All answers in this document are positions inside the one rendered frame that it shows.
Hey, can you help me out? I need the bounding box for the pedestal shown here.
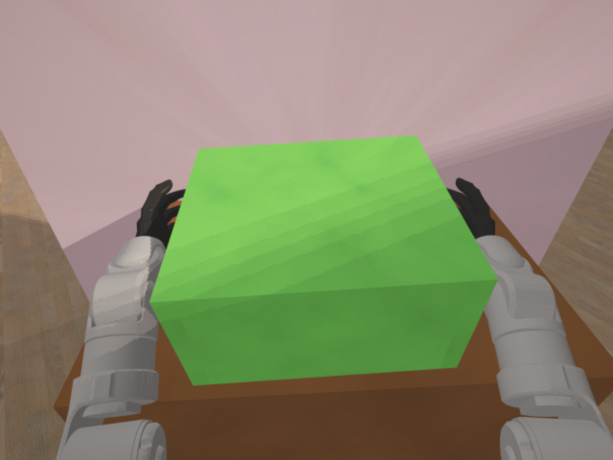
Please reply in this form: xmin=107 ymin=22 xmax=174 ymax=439
xmin=53 ymin=194 xmax=613 ymax=460

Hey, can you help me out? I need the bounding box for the robot left hand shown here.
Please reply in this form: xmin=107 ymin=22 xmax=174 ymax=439
xmin=135 ymin=179 xmax=186 ymax=250

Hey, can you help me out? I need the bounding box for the robot right hand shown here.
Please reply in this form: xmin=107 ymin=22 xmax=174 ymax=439
xmin=446 ymin=178 xmax=495 ymax=240

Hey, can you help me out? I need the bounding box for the robot left upper arm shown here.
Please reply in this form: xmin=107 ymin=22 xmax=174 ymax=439
xmin=59 ymin=419 xmax=167 ymax=460

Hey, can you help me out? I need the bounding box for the robot right forearm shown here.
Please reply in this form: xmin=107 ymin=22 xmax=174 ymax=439
xmin=476 ymin=235 xmax=613 ymax=443

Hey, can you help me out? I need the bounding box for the carton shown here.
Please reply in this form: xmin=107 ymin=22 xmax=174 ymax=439
xmin=149 ymin=135 xmax=498 ymax=385

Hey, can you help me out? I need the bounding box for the robot left forearm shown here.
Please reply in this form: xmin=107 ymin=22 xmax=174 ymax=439
xmin=56 ymin=236 xmax=166 ymax=460

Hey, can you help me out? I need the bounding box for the robot right upper arm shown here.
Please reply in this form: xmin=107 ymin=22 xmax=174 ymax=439
xmin=500 ymin=417 xmax=613 ymax=460

